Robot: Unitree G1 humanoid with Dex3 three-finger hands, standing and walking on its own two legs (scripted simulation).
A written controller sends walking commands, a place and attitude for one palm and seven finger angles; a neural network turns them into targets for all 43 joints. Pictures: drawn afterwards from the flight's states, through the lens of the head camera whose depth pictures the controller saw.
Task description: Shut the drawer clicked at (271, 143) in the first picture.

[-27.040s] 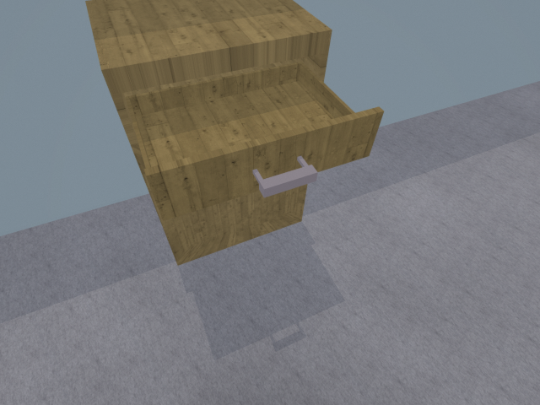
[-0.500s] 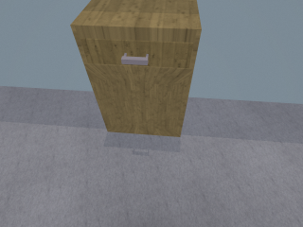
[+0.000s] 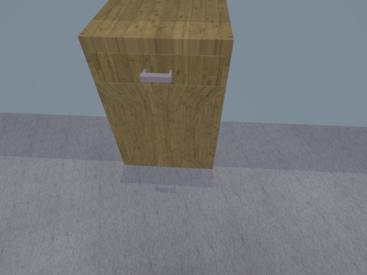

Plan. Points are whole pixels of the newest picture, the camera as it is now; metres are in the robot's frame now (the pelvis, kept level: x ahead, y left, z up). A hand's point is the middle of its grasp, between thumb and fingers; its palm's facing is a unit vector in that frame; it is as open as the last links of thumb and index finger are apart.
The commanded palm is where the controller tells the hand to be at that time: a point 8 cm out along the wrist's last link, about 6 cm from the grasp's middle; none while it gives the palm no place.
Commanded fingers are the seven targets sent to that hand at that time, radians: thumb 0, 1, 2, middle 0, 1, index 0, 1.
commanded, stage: look to check the result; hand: left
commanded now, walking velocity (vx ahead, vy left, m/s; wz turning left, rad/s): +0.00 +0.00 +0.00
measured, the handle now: (156, 74) +0.85 +0.16 -0.04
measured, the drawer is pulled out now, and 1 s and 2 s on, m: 0.00 0.00 0.00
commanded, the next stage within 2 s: stand and wait in 0.58 s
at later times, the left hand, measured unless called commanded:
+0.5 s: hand out of the picture +0.01 +0.18 -0.17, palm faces +0.04 -0.97 -0.22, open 7.3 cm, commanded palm none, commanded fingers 0.00 0.90 0.90 -0.20 -0.30 -0.20 -0.30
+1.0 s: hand out of the picture +0.05 +0.20 -0.16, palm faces +0.02 -0.96 -0.26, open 7.3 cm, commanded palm none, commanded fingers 0.00 0.90 0.90 -0.20 -0.30 -0.20 -0.30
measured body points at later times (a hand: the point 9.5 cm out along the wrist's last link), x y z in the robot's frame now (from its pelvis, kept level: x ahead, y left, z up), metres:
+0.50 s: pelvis +0.00 +0.00 +0.00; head +0.02 -0.01 +0.45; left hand +0.01 +0.23 -0.15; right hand +0.00 -0.23 -0.16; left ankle +0.02 +0.12 -0.74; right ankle +0.00 -0.09 -0.74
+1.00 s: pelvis +0.01 -0.01 +0.00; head +0.03 -0.02 +0.45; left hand +0.05 +0.25 -0.14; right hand +0.03 -0.26 -0.16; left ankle +0.02 +0.12 -0.74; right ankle +0.00 -0.09 -0.74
